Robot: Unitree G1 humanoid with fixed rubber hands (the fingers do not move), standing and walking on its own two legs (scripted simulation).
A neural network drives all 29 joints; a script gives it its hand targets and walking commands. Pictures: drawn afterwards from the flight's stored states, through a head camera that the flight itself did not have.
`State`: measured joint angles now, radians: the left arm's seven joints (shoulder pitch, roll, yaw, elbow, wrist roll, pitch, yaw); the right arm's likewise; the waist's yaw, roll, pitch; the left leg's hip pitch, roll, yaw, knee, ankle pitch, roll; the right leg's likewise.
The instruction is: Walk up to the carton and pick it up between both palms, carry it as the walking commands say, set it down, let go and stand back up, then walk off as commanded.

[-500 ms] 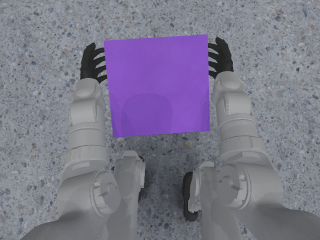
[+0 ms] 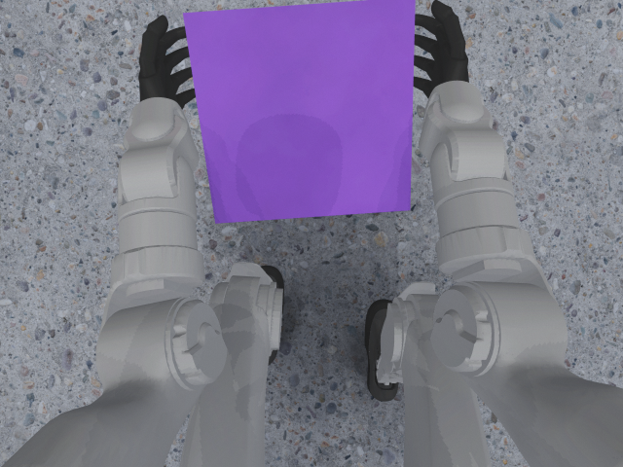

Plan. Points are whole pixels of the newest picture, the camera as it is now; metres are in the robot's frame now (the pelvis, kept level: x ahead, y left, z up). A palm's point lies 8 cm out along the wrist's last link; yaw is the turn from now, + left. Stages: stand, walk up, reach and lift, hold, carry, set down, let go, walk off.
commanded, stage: set down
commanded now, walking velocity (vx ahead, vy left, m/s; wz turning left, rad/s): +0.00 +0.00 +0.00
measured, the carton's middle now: (305, 116) +0.50 +0.08 -0.20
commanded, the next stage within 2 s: none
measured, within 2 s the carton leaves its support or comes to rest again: neither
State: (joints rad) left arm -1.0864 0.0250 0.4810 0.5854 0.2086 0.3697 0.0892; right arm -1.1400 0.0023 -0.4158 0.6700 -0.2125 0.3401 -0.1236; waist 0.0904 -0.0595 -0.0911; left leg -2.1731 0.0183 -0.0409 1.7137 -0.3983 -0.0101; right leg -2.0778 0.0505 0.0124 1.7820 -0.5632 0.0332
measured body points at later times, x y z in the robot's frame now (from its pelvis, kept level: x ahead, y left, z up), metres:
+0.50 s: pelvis -0.01 +0.00 -0.06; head +0.35 +0.05 +0.22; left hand +0.51 +0.24 -0.20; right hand +0.56 -0.06 -0.20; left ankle +0.13 +0.13 -0.45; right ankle +0.08 -0.13 -0.45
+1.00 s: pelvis -0.01 +0.00 -0.10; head +0.36 +0.05 +0.15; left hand +0.53 +0.25 -0.25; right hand +0.58 -0.05 -0.25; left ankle +0.13 +0.13 -0.45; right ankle +0.08 -0.13 -0.45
